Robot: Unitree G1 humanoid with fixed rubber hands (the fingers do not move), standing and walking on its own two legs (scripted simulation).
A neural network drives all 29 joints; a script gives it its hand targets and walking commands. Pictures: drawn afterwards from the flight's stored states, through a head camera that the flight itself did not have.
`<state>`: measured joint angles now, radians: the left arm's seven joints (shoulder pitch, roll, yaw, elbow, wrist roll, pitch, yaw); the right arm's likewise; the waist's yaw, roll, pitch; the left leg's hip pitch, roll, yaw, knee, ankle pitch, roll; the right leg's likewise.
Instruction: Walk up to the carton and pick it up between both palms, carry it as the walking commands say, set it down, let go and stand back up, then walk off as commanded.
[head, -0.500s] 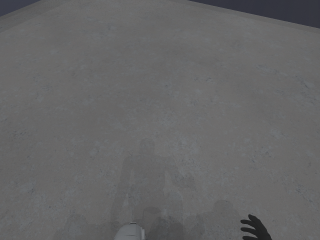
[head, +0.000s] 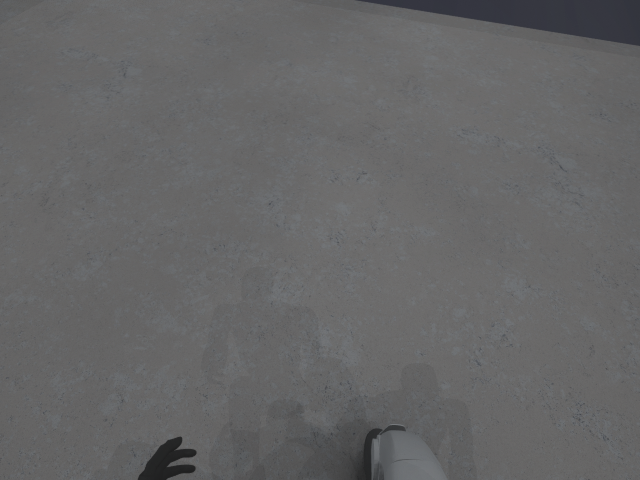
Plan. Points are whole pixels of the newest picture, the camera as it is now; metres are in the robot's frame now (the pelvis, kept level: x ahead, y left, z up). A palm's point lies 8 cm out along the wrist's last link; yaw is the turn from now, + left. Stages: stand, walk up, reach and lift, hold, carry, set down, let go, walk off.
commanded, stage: walk off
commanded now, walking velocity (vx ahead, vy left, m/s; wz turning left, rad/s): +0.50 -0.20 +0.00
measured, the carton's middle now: out of the picture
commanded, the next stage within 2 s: stand in 0.90 s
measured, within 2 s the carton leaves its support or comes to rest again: neither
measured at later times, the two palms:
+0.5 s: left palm (218, 440) +0.20 +0.15 -0.16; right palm (470, 264) +0.45 -0.28 -0.10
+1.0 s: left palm (270, 179) +0.72 +0.08 -0.15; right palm (494, 281) +0.43 -0.34 -0.15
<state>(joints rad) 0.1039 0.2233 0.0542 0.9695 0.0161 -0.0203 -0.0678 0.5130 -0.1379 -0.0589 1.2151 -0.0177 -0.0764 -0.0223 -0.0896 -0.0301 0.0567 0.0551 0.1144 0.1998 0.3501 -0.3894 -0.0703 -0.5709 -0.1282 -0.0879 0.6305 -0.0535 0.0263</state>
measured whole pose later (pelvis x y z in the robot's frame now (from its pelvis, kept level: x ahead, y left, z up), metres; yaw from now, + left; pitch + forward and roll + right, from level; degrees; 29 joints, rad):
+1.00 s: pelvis +0.58 -0.14 -0.02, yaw +0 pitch +2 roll -1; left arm 0.05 0.18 0.04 0.98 0.02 -0.06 -0.05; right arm 0.47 -0.14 -0.07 1.21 -0.02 -0.06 -0.01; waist -0.08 0.02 0.08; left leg 0.03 0.19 0.17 0.57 -0.53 -0.10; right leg -0.52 -0.06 -0.15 0.61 -0.10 -0.03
